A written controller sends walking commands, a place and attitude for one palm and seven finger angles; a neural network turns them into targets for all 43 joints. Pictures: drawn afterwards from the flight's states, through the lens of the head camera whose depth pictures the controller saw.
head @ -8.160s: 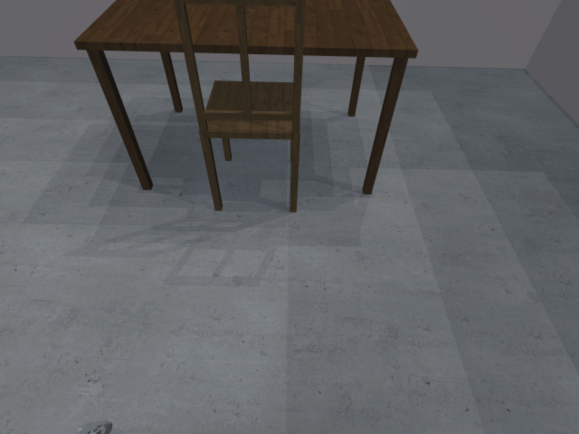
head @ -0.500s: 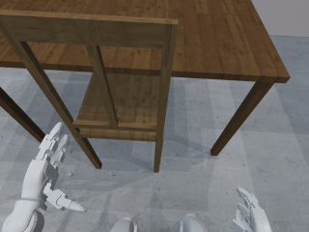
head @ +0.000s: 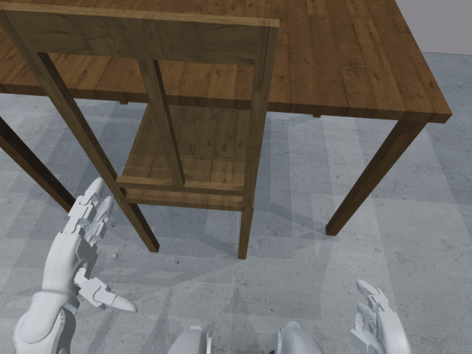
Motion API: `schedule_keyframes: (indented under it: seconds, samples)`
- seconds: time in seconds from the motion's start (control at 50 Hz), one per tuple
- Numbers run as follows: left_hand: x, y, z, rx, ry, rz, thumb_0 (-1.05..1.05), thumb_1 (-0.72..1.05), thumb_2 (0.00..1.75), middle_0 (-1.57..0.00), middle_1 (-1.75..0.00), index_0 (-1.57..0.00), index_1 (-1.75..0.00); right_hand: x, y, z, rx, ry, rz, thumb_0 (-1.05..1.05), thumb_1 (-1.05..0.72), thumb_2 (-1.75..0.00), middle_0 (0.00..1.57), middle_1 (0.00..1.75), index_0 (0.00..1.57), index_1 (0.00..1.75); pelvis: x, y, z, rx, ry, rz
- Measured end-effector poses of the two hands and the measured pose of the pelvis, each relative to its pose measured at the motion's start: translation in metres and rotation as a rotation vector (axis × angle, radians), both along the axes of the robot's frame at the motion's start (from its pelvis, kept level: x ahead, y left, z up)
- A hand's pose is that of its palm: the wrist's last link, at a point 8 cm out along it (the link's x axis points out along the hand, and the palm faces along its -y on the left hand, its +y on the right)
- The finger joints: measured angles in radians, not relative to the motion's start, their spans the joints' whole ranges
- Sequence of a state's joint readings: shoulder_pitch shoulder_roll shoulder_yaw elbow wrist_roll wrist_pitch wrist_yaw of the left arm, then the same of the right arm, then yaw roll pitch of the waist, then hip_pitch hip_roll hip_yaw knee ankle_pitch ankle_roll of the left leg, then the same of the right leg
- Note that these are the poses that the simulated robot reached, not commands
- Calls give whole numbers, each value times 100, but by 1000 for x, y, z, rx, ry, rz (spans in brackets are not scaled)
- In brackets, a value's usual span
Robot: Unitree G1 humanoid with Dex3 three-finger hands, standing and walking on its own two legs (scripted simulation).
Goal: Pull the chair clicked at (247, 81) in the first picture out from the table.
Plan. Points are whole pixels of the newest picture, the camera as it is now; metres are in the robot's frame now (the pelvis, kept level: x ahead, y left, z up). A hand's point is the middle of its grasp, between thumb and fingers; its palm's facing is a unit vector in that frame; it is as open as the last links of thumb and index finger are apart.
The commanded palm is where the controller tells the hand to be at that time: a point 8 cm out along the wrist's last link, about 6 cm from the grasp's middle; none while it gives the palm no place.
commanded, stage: aim the fingers beside a spindle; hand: left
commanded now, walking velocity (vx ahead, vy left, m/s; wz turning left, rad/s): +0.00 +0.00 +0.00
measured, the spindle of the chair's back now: (167, 135) +0.51 +0.17 +0.03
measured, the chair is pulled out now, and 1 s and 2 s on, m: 0.00 0.00 0.00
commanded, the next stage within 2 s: push the fingers through the gap in 1.80 s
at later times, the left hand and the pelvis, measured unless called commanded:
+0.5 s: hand (139, 230) +0.31 +0.18 +0.02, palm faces -0.05 -1.00 -0.04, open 16.9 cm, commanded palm +0.29 +0.24 +0.02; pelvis +0.00 +0.00 -0.01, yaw -1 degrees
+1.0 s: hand (157, 216) +0.34 +0.16 +0.00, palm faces -0.06 -1.00 -0.03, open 16.9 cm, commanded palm +0.33 +0.21 +0.00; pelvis +0.00 +0.00 -0.02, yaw -1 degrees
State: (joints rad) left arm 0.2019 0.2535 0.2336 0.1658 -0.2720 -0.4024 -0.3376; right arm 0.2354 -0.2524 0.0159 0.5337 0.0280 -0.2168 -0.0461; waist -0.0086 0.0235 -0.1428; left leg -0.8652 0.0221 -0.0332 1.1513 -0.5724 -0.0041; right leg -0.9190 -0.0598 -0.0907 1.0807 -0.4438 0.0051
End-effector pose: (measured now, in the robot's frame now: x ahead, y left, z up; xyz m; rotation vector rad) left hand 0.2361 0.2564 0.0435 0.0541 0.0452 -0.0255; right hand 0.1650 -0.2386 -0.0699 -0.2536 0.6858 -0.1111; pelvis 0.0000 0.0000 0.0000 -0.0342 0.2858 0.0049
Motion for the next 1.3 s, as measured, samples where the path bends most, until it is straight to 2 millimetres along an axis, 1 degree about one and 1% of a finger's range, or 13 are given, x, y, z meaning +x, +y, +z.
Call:
schedule_keyframes:
  seconds: [0.16,0.34,0.64,0.88,1.02,1.14,1.3]
  samples:
    - [15,-8,-5,-5,-7,-16,-2,-50,30,-6,-8,-6,-8,-10,-6,-5,-8,29,-22,1,-90,-89,20,30,20,30,-1,0,-2,2,13,-5]
    - [34,-13,-14,-4,-6,-16,-2,-50,30,-6,-8,-6,-8,-19,-9,-15,-8,76,-35,1,-90,-89,20,30,20,29,-1,-1,-7,5,34,-11]
    - [64,-24,-29,-16,0,-25,-2,-49,30,-6,-8,-6,-8,-22,-9,-30,-2,136,-40,1,-90,-89,20,30,20,29,0,0,-14,10,68,-17]
    - [83,-33,-40,-23,-3,-29,-2,-50,30,-6,-8,-6,-8,-27,-11,-41,-8,182,-48,1,-90,-89,20,30,20,29,0,0,-21,9,91,-20]
    - [89,-39,-41,-22,-18,-37,-2,-49,30,-6,-8,-6,-8,-34,-11,-46,2,206,-57,1,-90,-89,20,30,20,29,-1,0,-23,11,98,-22]
    - [97,-43,-50,-20,-11,-25,-2,-50,30,-6,-8,-6,-8,-40,-12,-53,-1,230,-57,1,-90,-89,20,30,20,29,-4,0,-27,12,107,-21]
    - [108,-57,-51,-17,-31,-43,-2,-50,30,-6,-8,-6,-8,-51,-14,-61,8,264,-67,1,-90,-89,20,30,20,29,-8,-1,-32,15,116,-25]
